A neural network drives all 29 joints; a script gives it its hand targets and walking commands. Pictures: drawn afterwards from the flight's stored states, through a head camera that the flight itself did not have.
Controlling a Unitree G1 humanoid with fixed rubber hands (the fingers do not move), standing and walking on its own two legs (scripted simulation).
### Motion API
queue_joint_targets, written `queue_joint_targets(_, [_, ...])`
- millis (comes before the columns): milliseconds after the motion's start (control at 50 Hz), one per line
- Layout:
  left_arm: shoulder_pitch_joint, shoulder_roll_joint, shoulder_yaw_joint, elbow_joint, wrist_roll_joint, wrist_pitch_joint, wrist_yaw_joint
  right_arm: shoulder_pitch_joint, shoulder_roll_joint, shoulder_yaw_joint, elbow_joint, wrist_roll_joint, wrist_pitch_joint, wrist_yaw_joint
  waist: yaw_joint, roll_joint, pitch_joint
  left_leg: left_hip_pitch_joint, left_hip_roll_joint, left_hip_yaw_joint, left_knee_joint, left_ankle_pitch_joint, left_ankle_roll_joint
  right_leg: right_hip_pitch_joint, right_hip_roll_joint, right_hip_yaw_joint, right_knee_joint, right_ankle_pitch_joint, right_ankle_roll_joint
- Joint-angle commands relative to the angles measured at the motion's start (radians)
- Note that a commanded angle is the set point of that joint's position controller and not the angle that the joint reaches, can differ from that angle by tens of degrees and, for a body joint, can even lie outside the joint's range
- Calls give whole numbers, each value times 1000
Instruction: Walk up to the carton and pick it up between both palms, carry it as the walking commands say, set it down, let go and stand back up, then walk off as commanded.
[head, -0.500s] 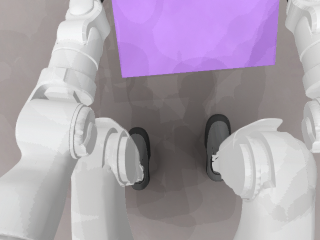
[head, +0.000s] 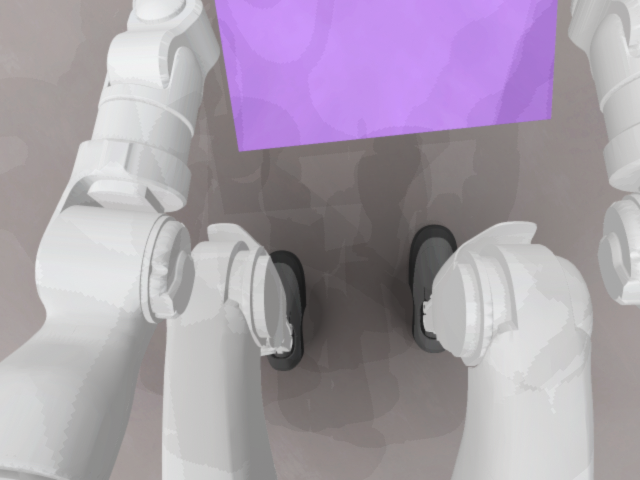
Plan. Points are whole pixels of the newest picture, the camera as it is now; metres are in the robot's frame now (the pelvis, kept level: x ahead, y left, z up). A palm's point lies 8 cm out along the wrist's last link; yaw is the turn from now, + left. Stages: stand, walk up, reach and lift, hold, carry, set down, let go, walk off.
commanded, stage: reach and lift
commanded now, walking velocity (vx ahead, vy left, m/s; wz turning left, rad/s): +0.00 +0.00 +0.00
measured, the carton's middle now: out of the picture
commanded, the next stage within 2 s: none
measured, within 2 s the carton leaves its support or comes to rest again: neither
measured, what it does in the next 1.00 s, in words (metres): rises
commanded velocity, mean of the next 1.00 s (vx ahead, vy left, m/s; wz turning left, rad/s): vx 0.00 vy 0.00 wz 0.00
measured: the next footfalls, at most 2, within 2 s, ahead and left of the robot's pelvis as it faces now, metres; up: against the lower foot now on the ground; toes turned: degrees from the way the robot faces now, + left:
none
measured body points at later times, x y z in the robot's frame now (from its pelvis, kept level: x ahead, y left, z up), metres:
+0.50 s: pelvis -0.01 +0.00 +0.04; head +0.33 -0.05 +0.32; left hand +0.56 +0.14 -0.06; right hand +0.55 -0.22 -0.09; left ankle +0.13 +0.13 -0.34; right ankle +0.16 -0.11 -0.34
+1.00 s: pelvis -0.02 +0.00 +0.08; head +0.30 -0.05 +0.38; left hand +0.55 +0.14 +0.01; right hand +0.53 -0.21 -0.03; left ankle +0.13 +0.13 -0.34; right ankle +0.16 -0.11 -0.34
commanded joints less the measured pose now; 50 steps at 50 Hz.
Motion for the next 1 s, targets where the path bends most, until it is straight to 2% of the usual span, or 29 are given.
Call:
queue_joint_targets(0, [-696, -1097, -140, -346, -18, 24, -424, -759, 1082, 76, -458, 57, -87, 335, 32, -146, -2072, 507, -135, 123, -283, 226, 55, 931, 97, -94, -215, 189, 34])
queue_joint_targets(40, [-685, -1128, -197, -428, -30, 32, -419, -780, 1094, 153, -588, 109, -93, 337, 71, -66, -2338, 643, -148, 144, -295, 345, 36, 1092, 109, -82, -231, 308, 26])
queue_joint_targets(160, [-656, -1179, -250, -438, -44, 73, -425, -798, 1076, 182, -682, 114, -60, 336, 10, -118, -2478, 713, -151, 130, -297, 358, 39, 1110, 115, -102, -228, 304, 25])
queue_joint_targets(200, [-675, -1177, -248, -506, -39, 82, -427, -771, 1118, 183, -670, 115, -39, 338, 38, -118, -2519, 700, -168, 128, -327, 375, 40, 1178, 124, -96, -242, 358, 26])
queue_joint_targets(220, [-626, -1197, -216, -425, -26, 91, -430, -760, 1026, 130, -640, 75, -44, 340, -20, -107, -2392, 627, -171, 130, -328, 308, 35, 1102, 120, -100, -255, 272, 23])
queue_joint_targets(260, [-731, -1160, -275, -625, -89, 94, -424, -813, 1064, 193, -801, 126, -32, 324, -4, -149, -2652, 765, -189, 107, -337, 408, 44, 1269, 126, -104, -248, 404, 22])
queue_joint_targets(280, [-690, -1122, -259, -593, -72, 94, -424, -785, 1077, 220, -772, 140, -21, 325, 42, -153, -2595, 703, -176, 120, -316, 405, 42, 1276, 121, -77, -243, 411, 30])
queue_joint_targets(320, [-672, -1143, -265, -539, -60, 113, -424, -813, 1099, 216, -763, 143, -19, 324, 59, -114, -2567, 741, -169, 142, -321, 362, 39, 1256, 124, -64, -286, 321, 31])
queue_joint_targets(360, [-662, -1150, -203, -455, -33, 123, -435, -839, 1093, 166, -741, 93, -14, 327, 44, -187, -2423, 679, -165, 123, -367, 274, 55, 1148, 126, -88, -299, 224, 33])
queue_joint_targets(380, [-685, -1145, -199, -462, -22, 116, -438, -789, 1095, 156, -689, 96, -15, 330, 50, -117, -2389, 629, -163, 131, -363, 247, 46, 1131, 117, -66, -309, 211, 24])
queue_joint_targets(400, [-629, -1172, -166, -412, -11, 126, -444, -800, 1088, 137, -657, 70, -11, 332, 32, -137, -2359, 630, -164, 127, -382, 228, 47, 1124, 118, -84, -325, 184, 28])
queue_joint_targets(440, [-657, -1145, -146, -429, 23, 118, -450, -729, 1153, 126, -576, 58, 4, 341, 92, -154, -2318, 581, -165, 117, -400, 242, 52, 1085, 121, -73, -326, 201, 31])
queue_joint_targets(500, [-603, -1172, -157, -382, 33, 127, -455, -750, 1136, 130, -582, 38, 0, 348, 50, -164, -2351, 635, -154, 105, -417, 233, 51, 1121, 130, -92, -338, 189, 31])
queue_joint_targets(540, [-572, -1200, -192, -450, 8, 131, -461, -743, 1177, 198, -687, 72, 8, 342, 68, -170, -2520, 700, -178, 127, -420, 287, 57, 1270, 141, -65, -366, 253, 31])
queue_joint_targets(560, [-641, -1165, -223, -521, -26, 131, -459, -750, 1144, 206, -730, 79, 11, 339, 42, -175, -2604, 717, -174, 118, -406, 323, 53, 1316, 135, -70, -338, 308, 24])
queue_joint_targets(580, [-606, -1175, -215, -522, -20, 142, -457, -823, 1165, 230, -827, 119, 8, 328, 87, -152, -2674, 756, -176, 128, -406, 365, 57, 1361, 141, -63, -343, 341, 34])
queue_joint_targets(600, [-543, -1229, -227, -475, -26, 158, -457, -796, 1141, 236, -837, 97, 11, 329, 53, -164, -2693, 756, -183, 123, -414, 367, 45, 1378, 142, -69, -350, 351, 27])
queue_joint_targets(620, [-585, -1199, -214, -489, -13, 155, -456, -743, 1167, 215, -737, 78, 28, 330, 55, -179, -2622, 728, -177, 120, -438, 307, 54, 1374, 139, -63, -375, 287, 36])
queue_joint_targets(660, [-665, -1168, -234, -588, -23, 155, -453, -809, 1181, 233, -826, 122, 32, 326, 91, -155, -2663, 781, -178, 117, -443, 320, 58, 1351, 145, -49, -389, 277, 40])
queue_joint_targets(680, [-658, -1187, -195, -493, 1, 160, -458, -798, 1147, 212, -730, 86, 33, 327, 75, -180, -2487, 676, -167, 109, -440, 219, 58, 1299, 123, -30, -405, 168, 33])
queue_joint_targets(700, [-671, -1186, -210, -551, -26, 155, -460, -851, 1166, 235, -790, 109, 31, 330, 70, -203, -2623, 749, -175, 100, -454, 264, 63, 1357, 137, -56, -401, 223, 36])
queue_joint_targets(720, [-660, -1177, -222, -590, -20, 164, -459, -796, 1206, 246, -814, 118, 44, 332, 107, -166, -2697, 817, -177, 110, -476, 299, 60, 1401, 141, -45, -421, 244, 33])
queue_joint_targets(760, [-590, -1226, -252, -557, -18, 172, -458, -785, 1180, 240, -823, 111, 40, 333, 83, -152, -2648, 798, -183, 114, -470, 311, 52, 1392, 152, -44, -421, 264, 24])
queue_joint_targets(780, [-571, -1211, -155, -416, 32, 179, -460, -767, 1151, 168, -692, 47, 48, 333, 55, -171, -2439, 664, -170, 94, -489, 198, 59, 1275, 132, -56, -434, 150, 35])
queue_joint_targets(860, [-544, -1236, -156, -442, 49, 176, -472, -729, 1209, 169, -661, 47, 42, 348, 100, -151, -2490, 743, -169, 100, -534, 202, 60, 1304, 144, -56, -465, 138, 27])
queue_joint_targets(900, [-559, -1236, -185, -495, 20, 163, -479, -746, 1230, 209, -748, 74, 41, 345, 77, -171, -2586, 780, -171, 109, -533, 284, 60, 1396, 150, -48, -481, 230, 42])
queue_joint_targets(920, [-545, -1222, -211, -506, 30, 168, -477, -727, 1244, 222, -735, 84, 43, 345, 104, -161, -2652, 824, -177, 98, -532, 321, 57, 1413, 151, -35, -477, 264, 37])
queue_joint_targets(940, [-537, -1252, -211, -474, 25, 187, -477, -752, 1192, 205, -797, 67, 37, 342, 54, -155, -2651, 822, -181, 95, -547, 303, 52, 1426, 156, -54, -494, 257, 31])
queue_joint_targets(980, [-522, -1236, -219, -514, 18, 180, -475, -759, 1212, 218, -803, 80, 42, 346, 69, -182, -2681, 863, -183, 91, -563, 339, 54, 1444, 159, -71, -483, 288, 48])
